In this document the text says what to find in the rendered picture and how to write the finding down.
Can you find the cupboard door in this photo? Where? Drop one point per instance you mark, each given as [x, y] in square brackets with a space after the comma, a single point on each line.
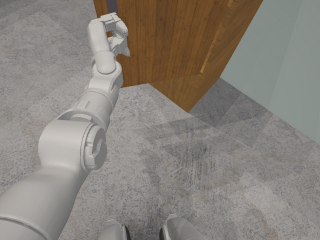
[167, 39]

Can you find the robot left thigh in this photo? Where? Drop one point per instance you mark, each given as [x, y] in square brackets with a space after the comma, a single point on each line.
[113, 232]

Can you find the robot left forearm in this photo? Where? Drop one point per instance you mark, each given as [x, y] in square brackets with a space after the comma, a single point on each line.
[98, 99]

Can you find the left robot hand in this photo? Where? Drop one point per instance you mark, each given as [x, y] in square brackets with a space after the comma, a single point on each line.
[97, 36]

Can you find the robot thigh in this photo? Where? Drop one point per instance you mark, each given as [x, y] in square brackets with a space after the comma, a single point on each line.
[113, 232]
[178, 228]

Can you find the left robot upper arm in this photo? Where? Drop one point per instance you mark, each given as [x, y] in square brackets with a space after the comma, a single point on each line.
[38, 207]

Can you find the handle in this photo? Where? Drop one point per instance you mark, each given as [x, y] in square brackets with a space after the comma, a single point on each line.
[112, 7]

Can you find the robot right thigh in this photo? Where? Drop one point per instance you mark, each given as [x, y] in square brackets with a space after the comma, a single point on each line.
[178, 228]

